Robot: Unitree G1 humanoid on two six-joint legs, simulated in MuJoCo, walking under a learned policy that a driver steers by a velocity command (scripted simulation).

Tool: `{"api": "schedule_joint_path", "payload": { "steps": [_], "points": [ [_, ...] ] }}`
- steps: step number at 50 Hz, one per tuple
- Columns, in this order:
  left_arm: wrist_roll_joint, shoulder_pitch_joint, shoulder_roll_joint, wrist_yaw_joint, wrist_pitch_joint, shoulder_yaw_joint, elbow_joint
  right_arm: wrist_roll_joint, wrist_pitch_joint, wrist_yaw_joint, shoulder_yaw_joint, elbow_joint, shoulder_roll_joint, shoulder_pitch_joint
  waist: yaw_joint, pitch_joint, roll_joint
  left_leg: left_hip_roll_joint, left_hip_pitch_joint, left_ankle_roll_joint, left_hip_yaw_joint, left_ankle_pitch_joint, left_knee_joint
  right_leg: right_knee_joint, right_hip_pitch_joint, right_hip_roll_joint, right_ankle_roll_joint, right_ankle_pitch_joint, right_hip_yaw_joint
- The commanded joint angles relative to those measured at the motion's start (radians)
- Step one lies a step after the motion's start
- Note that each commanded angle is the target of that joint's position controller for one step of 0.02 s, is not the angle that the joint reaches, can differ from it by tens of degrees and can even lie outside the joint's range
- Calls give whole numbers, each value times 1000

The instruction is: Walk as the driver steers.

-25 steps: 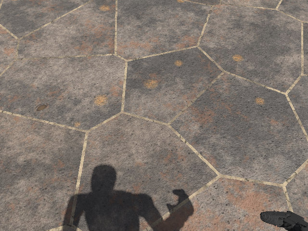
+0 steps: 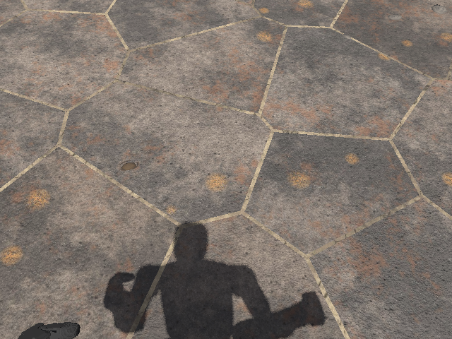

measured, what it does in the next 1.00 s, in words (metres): steps on the spot: right foot, then left foot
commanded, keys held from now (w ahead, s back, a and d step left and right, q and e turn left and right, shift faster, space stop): q+shift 0.38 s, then shift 0.10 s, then e+shift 0.52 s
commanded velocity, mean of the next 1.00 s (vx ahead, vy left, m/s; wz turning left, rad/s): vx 0.01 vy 0.00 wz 0.27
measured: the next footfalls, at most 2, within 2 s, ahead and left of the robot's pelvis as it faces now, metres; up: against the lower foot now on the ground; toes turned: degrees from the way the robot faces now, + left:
right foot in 0.16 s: +0.18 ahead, -0.15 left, +0.00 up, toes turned +22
left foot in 0.62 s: +0.05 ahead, +0.10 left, +0.00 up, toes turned +27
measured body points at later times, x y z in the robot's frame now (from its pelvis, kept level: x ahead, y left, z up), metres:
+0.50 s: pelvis +0.07 -0.06 +0.00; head +0.12 -0.05 +0.45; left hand +0.10 +0.25 -0.10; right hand +0.33 -0.26 -0.09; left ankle +0.02 +0.09 -0.68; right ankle +0.14 -0.16 -0.74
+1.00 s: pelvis +0.08 -0.04 -0.01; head +0.13 -0.05 +0.43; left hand +0.14 +0.27 -0.10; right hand +0.32 -0.26 -0.11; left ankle +0.02 +0.08 -0.74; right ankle +0.11 -0.14 -0.73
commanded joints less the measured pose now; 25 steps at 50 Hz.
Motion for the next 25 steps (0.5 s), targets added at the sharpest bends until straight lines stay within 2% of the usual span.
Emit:
{"api": "schedule_joint_path", "payload": {
  "steps": [1, 4, 6, 7, 8, 9, 10, 11, 12, 13, 15, 18, 20, 22, 25],
  "points": [
    [-3, -94, 97, -10, -44, 31, -84, -2, -5, -3, -47, -72, -140, 13, -20, -152, 175, 242, 242, 27, -280, 126, -52, -102, -17, 30, -6, -10, -14],
    [-7, -83, 114, -25, -60, 42, -66, -1, -3, 4, -47, -92, -137, -13, -9, -152, 172, 233, 217, 34, -331, 222, -6, -256, 128, 40, -11, -6, -17],
    [-18, -49, 123, -31, -61, 53, -47, 5, -3, 11, -41, -101, -126, -32, 10, -147, 153, 194, 156, 16, -346, 111, 40, -409, 273, 17, -19, 83, -32],
    [-20, -34, 122, -30, -58, 54, -40, 13, -3, 18, -29, -94, -93, -5, 9, -173, 68, 140, 79, -17, -287, -162, 133, -510, 415, -61, -56, 221, -18],
    [-7, -45, 146, -22, -42, 54, -56, 3, -3, 26, -10, -75, -30, 88, -41, -243, -90, 61, -69, -55, -155, -505, 313, -435, 613, -251, -151, 413, 110],
    [29, -19, 177, -21, -22, 55, -74, 16, -8, 34, -20, -103, -80, 102, -38, -245, -236, -2, -222, -99, 17, -654, 490, -410, 628, -422, -308, 601, 269],
    [28, 13, 152, -18, -19, 62, -71, 7, -17, 43, -45, -104, -181, 78, -5, -226, -223, 91, -275, -150, 78, -562, 646, -436, 572, -474, -365, 514, 317],
    [18, -29, 110, -9, -14, 51, -86, 9, -13, 45, -58, -82, -217, 64, 0, -170, -153, 138, -294, -170, 106, -466, 698, -436, 525, -401, -330, 373, 209],
    [11, -55, 88, 1, 0, 41, -96, 6, 0, 39, -58, -61, -204, 69, 0, -136, -101, 159, -308, -179, 131, -398, 747, -437, 488, -335, -284, 244, 116],
    [6, -68, 90, 10, 12, 36, -104, 0, 10, 35, -51, -56, -181, 84, 2, -110, -85, 167, -322, -186, 172, -348, 820, -450, 444, -309, -268, 210, 58],
    [18, -68, 91, 20, 27, 27, -101, 3, 13, 35, -33, -75, -135, 73, 10, -69, -98, 204, -346, -196, 267, -292, 874, -491, 385, -274, -278, 236, -50],
    [26, -21, 95, 21, 38, 28, -86, 7, 4, 30, -18, -107, -99, 15, 48, -89, -124, 286, -407, -223, 326, -236, 792, -510, 474, -288, -306, 259, -126],
    [25, 13, 107, 16, 40, 34, -71, -2, -2, 31, -10, -121, -83, -15, 72, -116, -113, 323, -404, -233, 331, -237, 720, -510, 522, -316, -328, 287, -138],
    [20, 18, 124, 3, 41, 40, -58, -16, -8, 34, 2, -126, -56, -26, 71, -140, -106, 330, -340, -225, 339, -250, 620, -501, 523, -325, -338, 318, -165],
    [6, 7, 145, -20, 44, 45, -47, -25, -13, 39, 17, -115, -32, -25, 62, -157, -119, 306, -186, -195, 370, -270, 451, -484, 465, -330, -339, 372, -201]
  ]
}}
Velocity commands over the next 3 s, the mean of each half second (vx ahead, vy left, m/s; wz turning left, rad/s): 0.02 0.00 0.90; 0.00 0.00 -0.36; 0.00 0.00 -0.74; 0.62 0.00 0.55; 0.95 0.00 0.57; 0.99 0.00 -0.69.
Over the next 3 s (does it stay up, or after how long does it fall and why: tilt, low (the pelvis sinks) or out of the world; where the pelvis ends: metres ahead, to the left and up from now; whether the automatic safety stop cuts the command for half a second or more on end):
stays up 1.16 0.33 -0.01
